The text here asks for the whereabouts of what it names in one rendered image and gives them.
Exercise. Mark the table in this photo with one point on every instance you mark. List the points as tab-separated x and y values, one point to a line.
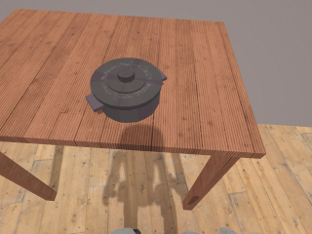
47	59

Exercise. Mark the lid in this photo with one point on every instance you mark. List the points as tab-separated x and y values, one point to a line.
109	90

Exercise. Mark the knob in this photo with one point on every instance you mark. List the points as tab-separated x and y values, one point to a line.
126	73

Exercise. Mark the pot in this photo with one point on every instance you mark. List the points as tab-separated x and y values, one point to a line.
126	115

